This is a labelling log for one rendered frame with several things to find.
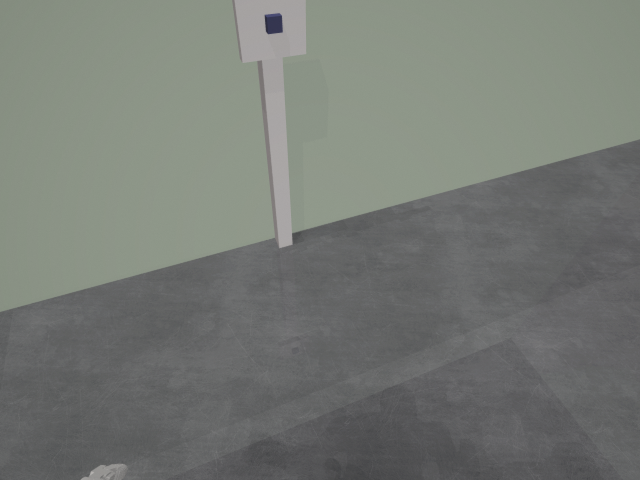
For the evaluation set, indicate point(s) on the button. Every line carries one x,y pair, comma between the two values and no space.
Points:
273,23

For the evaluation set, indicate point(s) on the panel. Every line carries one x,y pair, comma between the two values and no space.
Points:
255,44

